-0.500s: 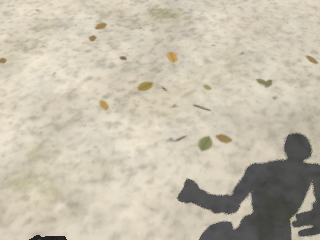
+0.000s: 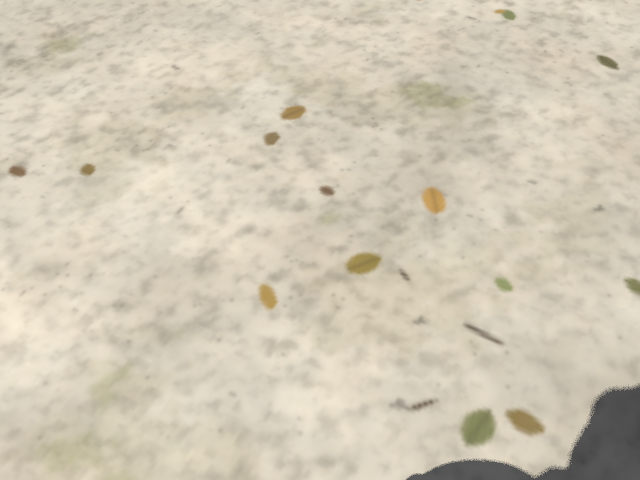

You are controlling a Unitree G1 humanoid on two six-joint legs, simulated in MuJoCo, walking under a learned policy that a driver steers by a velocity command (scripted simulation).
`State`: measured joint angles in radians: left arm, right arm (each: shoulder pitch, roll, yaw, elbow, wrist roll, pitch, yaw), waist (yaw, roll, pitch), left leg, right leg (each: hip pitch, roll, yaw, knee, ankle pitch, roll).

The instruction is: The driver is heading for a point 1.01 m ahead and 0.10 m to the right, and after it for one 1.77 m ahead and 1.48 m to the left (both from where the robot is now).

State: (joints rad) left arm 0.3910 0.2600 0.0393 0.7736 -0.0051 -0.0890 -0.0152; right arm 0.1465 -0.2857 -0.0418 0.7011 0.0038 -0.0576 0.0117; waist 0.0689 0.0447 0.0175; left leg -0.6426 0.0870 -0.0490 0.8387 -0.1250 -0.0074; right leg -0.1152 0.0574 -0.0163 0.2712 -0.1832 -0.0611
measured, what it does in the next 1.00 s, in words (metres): walks ahead, turning right: left foot, then right foot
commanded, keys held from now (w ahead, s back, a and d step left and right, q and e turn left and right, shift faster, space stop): w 0.36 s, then w+e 0.54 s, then w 0.10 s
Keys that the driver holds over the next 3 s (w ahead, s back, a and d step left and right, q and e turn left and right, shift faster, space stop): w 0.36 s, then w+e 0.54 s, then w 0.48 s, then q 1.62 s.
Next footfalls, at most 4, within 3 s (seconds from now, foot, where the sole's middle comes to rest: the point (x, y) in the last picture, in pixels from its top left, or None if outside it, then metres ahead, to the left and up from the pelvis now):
0.22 left None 0.30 0.15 -0.79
0.78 right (420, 438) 0.58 -0.11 -0.79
1.28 left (364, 306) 0.91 0.02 -0.79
1.74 right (464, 273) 1.02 -0.24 -0.79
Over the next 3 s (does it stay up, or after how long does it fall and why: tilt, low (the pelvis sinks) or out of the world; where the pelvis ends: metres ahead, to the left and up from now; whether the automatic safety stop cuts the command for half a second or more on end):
stays up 0.93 -0.09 -0.01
